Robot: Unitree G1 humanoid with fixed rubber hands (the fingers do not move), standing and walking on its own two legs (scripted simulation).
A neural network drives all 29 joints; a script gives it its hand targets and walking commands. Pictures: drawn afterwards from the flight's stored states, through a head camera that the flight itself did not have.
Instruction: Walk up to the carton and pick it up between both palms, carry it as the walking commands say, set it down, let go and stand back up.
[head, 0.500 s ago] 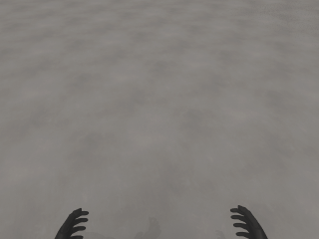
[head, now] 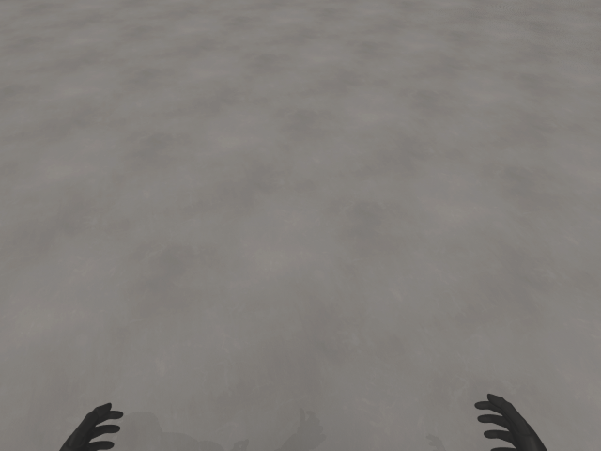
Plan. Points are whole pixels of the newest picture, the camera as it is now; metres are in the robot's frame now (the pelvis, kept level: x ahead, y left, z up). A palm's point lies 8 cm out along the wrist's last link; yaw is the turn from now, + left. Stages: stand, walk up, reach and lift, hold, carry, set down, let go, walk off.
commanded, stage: stand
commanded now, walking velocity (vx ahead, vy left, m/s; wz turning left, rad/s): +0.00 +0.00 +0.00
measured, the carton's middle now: out of the picture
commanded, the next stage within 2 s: walk up in 1.62 s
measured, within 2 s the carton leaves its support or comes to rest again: neither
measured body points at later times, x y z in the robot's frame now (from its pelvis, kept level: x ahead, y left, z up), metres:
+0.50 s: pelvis +0.00 +0.00 +0.02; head +0.00 +0.00 +0.47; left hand +0.13 +0.31 -0.08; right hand +0.14 -0.31 -0.08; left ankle +0.00 +0.12 -0.72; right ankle +0.00 -0.12 -0.72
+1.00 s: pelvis +0.00 +0.00 +0.03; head +0.00 +0.00 +0.48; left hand +0.11 +0.32 -0.09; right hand +0.11 -0.31 -0.09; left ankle +0.00 +0.12 -0.72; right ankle +0.00 -0.12 -0.72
